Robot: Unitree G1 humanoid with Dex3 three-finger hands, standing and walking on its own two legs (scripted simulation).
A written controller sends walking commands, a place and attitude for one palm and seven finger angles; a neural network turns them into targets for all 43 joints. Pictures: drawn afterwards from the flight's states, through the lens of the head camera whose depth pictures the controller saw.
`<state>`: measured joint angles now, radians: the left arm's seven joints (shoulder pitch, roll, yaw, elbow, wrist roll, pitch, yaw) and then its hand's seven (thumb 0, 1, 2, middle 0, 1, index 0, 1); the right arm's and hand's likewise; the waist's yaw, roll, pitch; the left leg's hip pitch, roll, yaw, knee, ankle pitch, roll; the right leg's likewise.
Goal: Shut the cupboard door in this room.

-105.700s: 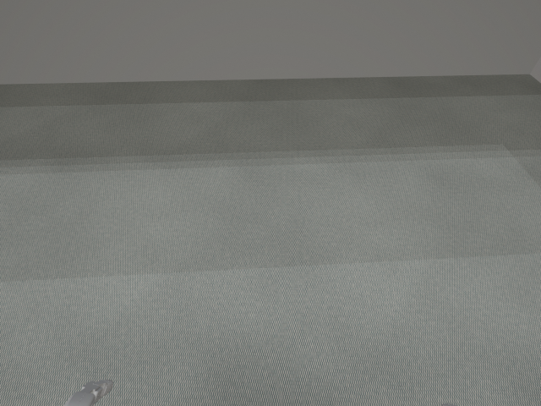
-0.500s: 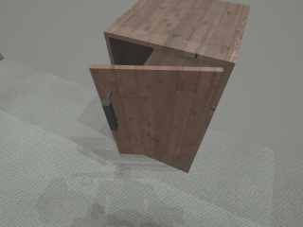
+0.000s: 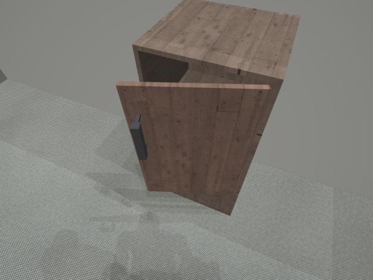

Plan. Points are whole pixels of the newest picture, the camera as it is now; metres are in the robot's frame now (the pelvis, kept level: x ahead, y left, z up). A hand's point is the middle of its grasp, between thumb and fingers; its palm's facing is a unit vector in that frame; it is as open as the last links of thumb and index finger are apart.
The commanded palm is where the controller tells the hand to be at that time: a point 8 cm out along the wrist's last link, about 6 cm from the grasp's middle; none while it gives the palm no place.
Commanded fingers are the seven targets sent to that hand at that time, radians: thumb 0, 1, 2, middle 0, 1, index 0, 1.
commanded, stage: come to a stop and stand still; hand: left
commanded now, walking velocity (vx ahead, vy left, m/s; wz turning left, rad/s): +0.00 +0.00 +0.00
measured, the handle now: (141, 137) +0.51 +0.17 -0.05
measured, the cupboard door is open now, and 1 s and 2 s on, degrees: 21 21 21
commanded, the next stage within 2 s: look again from close up in 0.38 s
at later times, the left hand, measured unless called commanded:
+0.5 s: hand out of the picture -0.03 +0.14 -0.18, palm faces +0.03 -0.99 -0.16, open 7.4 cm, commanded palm none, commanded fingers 0.00 0.90 0.90 -0.20 -0.30 -0.20 -0.30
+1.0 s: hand out of the picture -0.04 +0.19 -0.18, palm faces +0.03 -0.98 -0.18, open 7.4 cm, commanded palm none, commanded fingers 0.00 0.90 0.90 -0.20 -0.30 -0.20 -0.30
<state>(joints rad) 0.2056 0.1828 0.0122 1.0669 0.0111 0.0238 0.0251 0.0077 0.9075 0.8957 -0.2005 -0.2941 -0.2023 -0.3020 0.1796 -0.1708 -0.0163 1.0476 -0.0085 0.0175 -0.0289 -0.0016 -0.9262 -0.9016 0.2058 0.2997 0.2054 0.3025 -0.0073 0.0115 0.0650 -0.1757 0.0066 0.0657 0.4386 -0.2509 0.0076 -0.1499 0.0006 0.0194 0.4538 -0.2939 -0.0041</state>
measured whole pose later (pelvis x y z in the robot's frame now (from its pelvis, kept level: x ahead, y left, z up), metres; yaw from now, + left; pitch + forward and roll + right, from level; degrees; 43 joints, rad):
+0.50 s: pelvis -0.01 -0.02 +0.00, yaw +1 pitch -1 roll +0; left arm 0.29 0.13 -0.01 1.14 0.01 0.00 0.03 0.01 0.91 0.90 -0.20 -0.29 -0.20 -0.30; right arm 0.32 -0.14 0.01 1.16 -0.01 0.01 -0.03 0.00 -0.91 -0.90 0.20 0.30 0.20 0.30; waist -0.01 -0.01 0.05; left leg -0.17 0.04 0.04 0.39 -0.20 -0.02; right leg -0.12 0.04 0.00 0.37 -0.23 -0.03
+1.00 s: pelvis -0.03 +0.02 +0.00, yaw +1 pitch -1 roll +0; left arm 0.32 0.17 -0.02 1.07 0.01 -0.01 0.03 0.01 0.91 0.90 -0.20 -0.29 -0.20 -0.30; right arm 0.30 -0.15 0.01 1.06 -0.02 -0.01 -0.02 0.00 -0.92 -0.90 0.20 0.30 0.20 0.30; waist 0.00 -0.02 0.02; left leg -0.24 -0.02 0.06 0.48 -0.22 0.04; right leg -0.20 -0.02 0.01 0.48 -0.26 0.02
